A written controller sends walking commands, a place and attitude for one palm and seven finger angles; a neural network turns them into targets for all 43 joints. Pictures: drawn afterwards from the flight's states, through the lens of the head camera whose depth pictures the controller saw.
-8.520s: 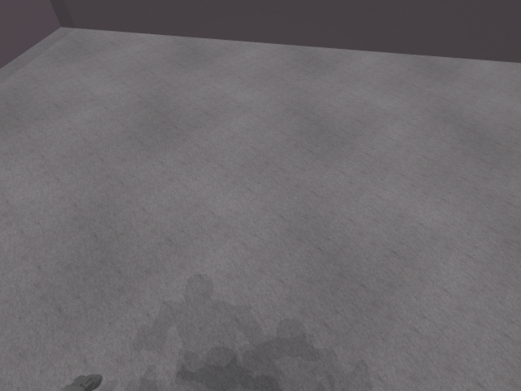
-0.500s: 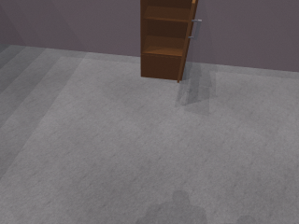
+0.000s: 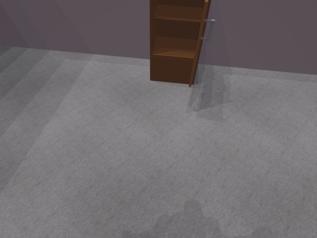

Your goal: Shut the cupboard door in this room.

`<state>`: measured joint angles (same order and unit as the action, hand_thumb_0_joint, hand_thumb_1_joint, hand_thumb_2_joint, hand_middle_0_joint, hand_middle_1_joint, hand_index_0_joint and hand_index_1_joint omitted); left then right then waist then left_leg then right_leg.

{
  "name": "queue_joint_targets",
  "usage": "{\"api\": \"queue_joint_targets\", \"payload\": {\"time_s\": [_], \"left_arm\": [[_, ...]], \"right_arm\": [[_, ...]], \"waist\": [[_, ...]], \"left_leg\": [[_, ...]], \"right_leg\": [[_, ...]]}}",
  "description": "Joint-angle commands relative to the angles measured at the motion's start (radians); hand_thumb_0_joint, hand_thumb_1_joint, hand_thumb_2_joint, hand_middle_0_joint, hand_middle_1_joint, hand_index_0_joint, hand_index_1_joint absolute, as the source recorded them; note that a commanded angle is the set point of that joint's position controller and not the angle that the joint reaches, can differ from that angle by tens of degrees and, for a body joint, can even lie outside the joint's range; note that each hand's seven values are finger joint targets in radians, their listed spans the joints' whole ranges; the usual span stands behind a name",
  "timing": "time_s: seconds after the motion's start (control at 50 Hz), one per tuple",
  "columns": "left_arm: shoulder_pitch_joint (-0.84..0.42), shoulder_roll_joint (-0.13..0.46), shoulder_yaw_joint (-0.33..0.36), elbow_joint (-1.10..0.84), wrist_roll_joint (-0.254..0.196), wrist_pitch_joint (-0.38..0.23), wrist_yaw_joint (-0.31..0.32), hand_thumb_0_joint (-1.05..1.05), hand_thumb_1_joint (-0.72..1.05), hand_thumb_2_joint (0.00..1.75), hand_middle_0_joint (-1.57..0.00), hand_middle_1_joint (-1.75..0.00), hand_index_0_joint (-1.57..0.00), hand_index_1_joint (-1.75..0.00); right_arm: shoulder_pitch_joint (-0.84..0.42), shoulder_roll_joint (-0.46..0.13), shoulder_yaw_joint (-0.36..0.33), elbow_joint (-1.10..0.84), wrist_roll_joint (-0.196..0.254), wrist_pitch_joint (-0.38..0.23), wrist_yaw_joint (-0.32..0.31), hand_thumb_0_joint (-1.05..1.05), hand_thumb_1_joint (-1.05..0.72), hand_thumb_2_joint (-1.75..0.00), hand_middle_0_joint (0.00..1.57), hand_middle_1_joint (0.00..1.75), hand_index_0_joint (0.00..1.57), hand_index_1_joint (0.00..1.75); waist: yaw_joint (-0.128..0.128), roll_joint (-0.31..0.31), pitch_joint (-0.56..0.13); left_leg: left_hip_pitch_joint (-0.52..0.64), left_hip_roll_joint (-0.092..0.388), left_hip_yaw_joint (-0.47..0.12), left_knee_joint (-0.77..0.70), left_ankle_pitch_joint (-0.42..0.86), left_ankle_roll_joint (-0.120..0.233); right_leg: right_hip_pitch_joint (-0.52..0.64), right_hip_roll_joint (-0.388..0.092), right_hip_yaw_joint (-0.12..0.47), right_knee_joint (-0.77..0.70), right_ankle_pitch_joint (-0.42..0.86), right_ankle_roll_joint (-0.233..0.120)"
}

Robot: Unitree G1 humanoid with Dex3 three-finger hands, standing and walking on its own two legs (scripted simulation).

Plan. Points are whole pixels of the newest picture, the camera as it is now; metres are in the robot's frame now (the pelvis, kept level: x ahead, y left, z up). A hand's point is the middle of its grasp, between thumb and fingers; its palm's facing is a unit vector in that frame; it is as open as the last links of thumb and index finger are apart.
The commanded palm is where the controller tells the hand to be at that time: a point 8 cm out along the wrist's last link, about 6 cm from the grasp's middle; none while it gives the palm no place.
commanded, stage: look at it before walking up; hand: left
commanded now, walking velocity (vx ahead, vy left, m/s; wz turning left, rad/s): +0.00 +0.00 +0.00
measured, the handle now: (207, 30) +1.28 -0.22 -0.04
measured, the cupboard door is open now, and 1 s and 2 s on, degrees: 83 83 83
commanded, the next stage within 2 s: walk to a spot facing it in 0.74 s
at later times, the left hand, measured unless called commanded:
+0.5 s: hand out of the picture +0.09 +0.25 -0.16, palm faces -0.02 -0.94 -0.33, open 7.4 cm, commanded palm none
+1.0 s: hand out of the picture +0.09 +0.23 -0.16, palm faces -0.03 -0.94 -0.33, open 7.4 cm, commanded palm none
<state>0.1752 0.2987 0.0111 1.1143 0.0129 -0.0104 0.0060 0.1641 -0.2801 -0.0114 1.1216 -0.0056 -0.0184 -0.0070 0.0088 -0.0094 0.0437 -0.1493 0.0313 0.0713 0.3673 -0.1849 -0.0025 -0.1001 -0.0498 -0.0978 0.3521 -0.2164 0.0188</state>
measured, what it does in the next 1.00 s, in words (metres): stands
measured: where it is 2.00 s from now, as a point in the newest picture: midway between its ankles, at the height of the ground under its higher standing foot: outside the picture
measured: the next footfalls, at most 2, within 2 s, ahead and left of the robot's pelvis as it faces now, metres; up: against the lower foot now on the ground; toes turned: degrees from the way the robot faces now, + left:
left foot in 1.74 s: +0.06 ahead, +0.11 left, +0.00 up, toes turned -21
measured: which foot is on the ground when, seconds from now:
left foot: down 0.00-1.00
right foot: down 0.00-1.00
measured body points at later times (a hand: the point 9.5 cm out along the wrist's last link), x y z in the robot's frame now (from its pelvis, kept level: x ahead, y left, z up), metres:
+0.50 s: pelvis +0.02 +0.00 +0.00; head +0.03 +0.00 +0.45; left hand +0.09 +0.30 -0.13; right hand +0.11 -0.30 -0.13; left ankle +0.01 +0.12 -0.75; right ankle -0.02 -0.13 -0.75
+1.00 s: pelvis +0.03 -0.01 +0.00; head +0.05 -0.01 +0.45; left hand +0.09 +0.28 -0.14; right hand +0.11 -0.30 -0.14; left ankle +0.01 +0.12 -0.75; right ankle -0.02 -0.13 -0.75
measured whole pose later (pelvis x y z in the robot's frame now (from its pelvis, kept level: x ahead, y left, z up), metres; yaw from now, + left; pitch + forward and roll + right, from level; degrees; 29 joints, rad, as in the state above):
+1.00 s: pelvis +0.03 -0.01 +0.00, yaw -2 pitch -1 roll +0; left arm 0.15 0.32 0.01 1.09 0.01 0.02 0.01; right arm 0.11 -0.32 0.00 1.08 -0.01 0.00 -0.03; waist 0.02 0.00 0.05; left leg -0.12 0.06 0.10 0.37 -0.23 -0.03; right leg -0.09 -0.03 -0.07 0.37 -0.26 0.01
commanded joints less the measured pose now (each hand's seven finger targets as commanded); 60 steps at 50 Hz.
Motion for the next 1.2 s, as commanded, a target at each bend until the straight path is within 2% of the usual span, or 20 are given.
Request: {"api": "queue_joint_targets", "payload": {"time_s": [0.0,0.16,0.32,0.64,0.84,0.86,0.9,0.92,0.96,1.04,1.1,1.12,1.16,1.18], "left_arm": [[-0.030,0.189,0.034,-0.053,0.002,-0.021,0.006,0.00,0.90,0.90,-0.20,-0.30,-0.20,-0.30],[-0.072,0.231,0.031,-0.058,0.002,-0.020,0.000,0.00,0.90,0.90,-0.20,-0.30,-0.20,-0.30],[-0.083,0.246,0.029,-0.059,-0.001,-0.022,-0.001,0.00,0.90,0.90,-0.20,-0.30,-0.20,-0.30],[-0.075,0.245,0.031,-0.057,-0.003,-0.020,0.004,0.00,0.90,0.90,-0.20,-0.30,-0.20,-0.30],[-0.073,0.244,0.033,-0.058,-0.003,-0.019,0.004,0.00,0.90,0.90,-0.20,-0.30,-0.20,-0.30],[-0.069,0.236,0.034,-0.062,-0.002,-0.014,0.004,0.00,0.90,0.90,-0.20,-0.30,-0.20,-0.30],[-0.029,0.152,0.023,-0.056,-0.004,0.008,0.010,0.00,0.90,0.90,-0.20,-0.30,-0.20,-0.30],[-0.013,0.134,0.020,-0.059,-0.004,0.018,0.012,0.00,0.90,0.90,-0.20,-0.30,-0.20,-0.30],[0.002,0.139,0.031,-0.081,0.000,0.030,0.012,0.00,0.90,0.90,-0.20,-0.30,-0.20,-0.30],[0.026,0.138,0.048,-0.133,0.004,0.045,0.005,0.00,0.90,0.90,-0.20,-0.30,-0.20,-0.30],[0.032,0.115,0.056,-0.171,0.007,0.052,-0.004,0.00,0.90,0.90,-0.20,-0.30,-0.20,-0.30],[0.039,0.104,0.058,-0.183,0.008,0.054,-0.007,0.00,0.90,0.90,-0.20,-0.30,-0.20,-0.30],[0.049,0.074,0.059,-0.203,0.008,0.059,-0.015,0.00,0.90,0.90,-0.20,-0.30,-0.20,-0.30],[0.061,0.058,0.064,-0.211,0.009,0.061,-0.018,0.00,0.90,0.90,-0.20,-0.30,-0.20,-0.30]], "right_arm": [[-0.047,-0.211,-0.033,-0.062,-0.003,-0.019,-0.009,0.00,-0.90,-0.90,0.20,0.30,0.20,0.30],[-0.089,-0.255,-0.027,-0.075,-0.002,-0.018,-0.005,0.00,-0.90,-0.90,0.20,0.30,0.20,0.30],[-0.103,-0.272,-0.021,-0.076,-0.003,-0.020,-0.007,0.00,-0.90,-0.90,0.20,0.30,0.20,0.30],[-0.086,-0.269,-0.020,-0.071,-0.001,-0.021,-0.014,0.00,-0.90,-0.90,0.20,0.30,0.20,0.30],[-0.082,-0.266,-0.022,-0.068,-0.002,-0.019,-0.017,0.00,-0.90,-0.90,0.20,0.30,0.20,0.30],[-0.077,-0.256,-0.023,-0.068,-0.003,-0.017,-0.019,0.00,-0.90,-0.90,0.20,0.30,0.20,0.30],[-0.024,-0.164,-0.011,-0.061,-0.007,-0.003,-0.025,0.00,-0.90,-0.90,0.20,0.30,0.20,0.30],[-0.003,-0.141,-0.009,-0.061,-0.007,0.007,-0.027,0.00,-0.90,-0.90,0.20,0.30,0.20,0.30],[0.014,-0.150,-0.022,-0.082,-0.008,0.019,-0.032,0.00,-0.90,-0.90,0.20,0.30,0.20,0.30],[0.013,-0.160,-0.048,-0.133,-0.011,0.030,-0.036,0.00,-0.90,-0.90,0.20,0.30,0.20,0.30],[0.007,-0.167,-0.065,-0.167,-0.012,0.032,-0.035,0.00,-0.90,-0.90,0.20,0.30,0.20,0.30],[0.001,-0.170,-0.071,-0.177,-0.012,0.031,-0.034,0.00,-0.90,-0.90,0.20,0.30,0.20,0.30],[-0.018,-0.179,-0.079,-0.194,-0.012,0.026,-0.029,0.00,-0.90,-0.90,0.20,0.30,0.20,0.30],[-0.031,-0.175,-0.084,-0.202,-0.013,0.025,-0.026,0.00,-0.90,-0.90,0.20,0.30,0.20,0.30]], "waist": [[-0.002,0.026,-0.037],[-0.003,0.017,-0.052],[-0.004,0.017,-0.081],[-0.004,0.021,-0.095],[-0.005,0.011,-0.076],[-0.005,0.009,-0.068],[-0.012,0.020,-0.077],[-0.014,0.017,-0.068],[-0.015,0.013,-0.067],[-0.012,0.039,-0.062],[-0.010,0.093,-0.038],[-0.005,0.116,-0.038],[0.004,0.195,-0.031],[0.012,0.213,-0.028]], "left_leg": [[0.020,0.114,-0.121,-0.082,0.110,0.021],[0.042,0.119,-0.122,-0.088,0.142,0.018],[0.076,0.122,-0.114,-0.075,0.237,0.018],[0.097,0.121,-0.107,-0.066,0.310,0.016],[0.103,0.126,-0.095,-0.065,0.298,0.013],[0.108,0.128,-0.085,-0.053,0.301,0.011],[0.114,0.135,-0.043,-0.007,0.330,-0.004],[0.105,0.138,-0.025,0.010,0.324,-0.011],[0.096,0.148,-0.007,0.048,0.309,-0.010],[0.064,0.178,0.006,0.103,0.259,0.005],[0.012,0.232,-0.034,0.081,0.167,0.041],[-0.012,0.261,-0.051,0.070,0.147,0.059],[-0.041,0.326,-0.076,0.039,0.149,0.105],[-0.067,0.340,-0.070,0.043,0.157,0.118]], "right_leg": [[-0.015,-0.105,0.102,-0.081,0.089,-0.032],[-0.002,-0.110,0.103,-0.094,0.111,-0.029],[0.029,-0.120,0.095,-0.089,0.212,-0.032],[0.065,-0.119,0.087,-0.076,0.283,-0.035],[0.053,-0.116,0.093,-0.082,0.296,-0.039],[0.037,-0.112,0.098,-0.074,0.311,-0.040],[0.012,-0.111,0.100,-0.025,0.375,-0.030],[-0.007,-0.106,0.103,0.003,0.385,-0.026],[-0.044,-0.095,0.117,0.056,0.389,-0.031],[-0.122,-0.063,0.143,0.164,0.348,-0.035],[-0.191,-0.019,0.133,0.268,0.205,-0.028],[-0.201,-0.004,0.121,0.320,0.129,-0.025],[-0.227,0.024,0.070,0.418,-0.152,-0.013],[-0.216,0.022,0.052,0.423,-0.212,-0.009]]}}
